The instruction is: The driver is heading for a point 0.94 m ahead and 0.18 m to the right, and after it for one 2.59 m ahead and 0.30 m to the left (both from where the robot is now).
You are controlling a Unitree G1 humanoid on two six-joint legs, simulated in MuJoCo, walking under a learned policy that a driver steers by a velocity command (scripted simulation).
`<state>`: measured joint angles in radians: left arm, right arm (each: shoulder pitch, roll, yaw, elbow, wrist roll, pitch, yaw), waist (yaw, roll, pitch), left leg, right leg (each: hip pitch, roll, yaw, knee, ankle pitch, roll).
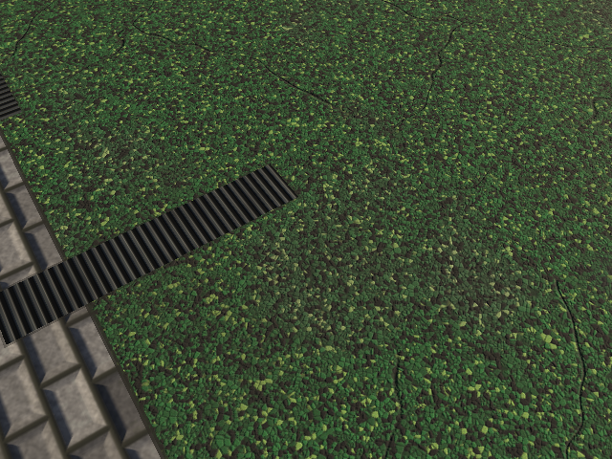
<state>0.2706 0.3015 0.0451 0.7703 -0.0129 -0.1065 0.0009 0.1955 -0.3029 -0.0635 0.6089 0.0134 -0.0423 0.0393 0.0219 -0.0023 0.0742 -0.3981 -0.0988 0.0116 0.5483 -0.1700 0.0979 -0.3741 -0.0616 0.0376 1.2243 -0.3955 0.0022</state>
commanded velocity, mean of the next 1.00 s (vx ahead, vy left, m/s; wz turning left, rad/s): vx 0.50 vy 0.00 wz -0.30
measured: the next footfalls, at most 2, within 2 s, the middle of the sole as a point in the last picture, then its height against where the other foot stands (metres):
right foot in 0.42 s outside the picture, level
left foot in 0.90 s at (332, 330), level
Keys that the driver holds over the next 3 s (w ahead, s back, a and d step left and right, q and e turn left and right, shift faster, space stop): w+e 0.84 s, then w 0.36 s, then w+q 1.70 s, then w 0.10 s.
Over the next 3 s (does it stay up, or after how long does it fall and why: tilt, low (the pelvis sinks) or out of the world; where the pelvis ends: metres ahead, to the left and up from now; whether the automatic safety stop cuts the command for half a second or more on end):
stays up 1.58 -0.12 0.00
